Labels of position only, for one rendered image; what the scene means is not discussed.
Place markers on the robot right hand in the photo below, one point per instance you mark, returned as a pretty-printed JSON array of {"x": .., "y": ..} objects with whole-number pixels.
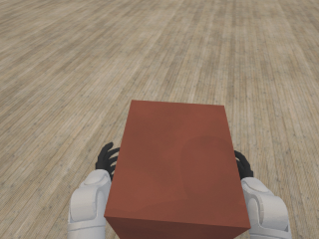
[{"x": 243, "y": 165}]

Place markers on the right robot forearm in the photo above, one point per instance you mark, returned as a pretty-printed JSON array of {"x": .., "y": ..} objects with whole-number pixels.
[{"x": 267, "y": 213}]

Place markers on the left robot forearm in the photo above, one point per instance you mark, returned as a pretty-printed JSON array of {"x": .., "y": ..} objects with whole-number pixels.
[{"x": 87, "y": 207}]

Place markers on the robot left hand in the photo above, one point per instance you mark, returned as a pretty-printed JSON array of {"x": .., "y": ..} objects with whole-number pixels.
[{"x": 104, "y": 162}]

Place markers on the carton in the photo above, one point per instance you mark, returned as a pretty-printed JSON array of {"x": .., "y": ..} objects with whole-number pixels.
[{"x": 176, "y": 175}]

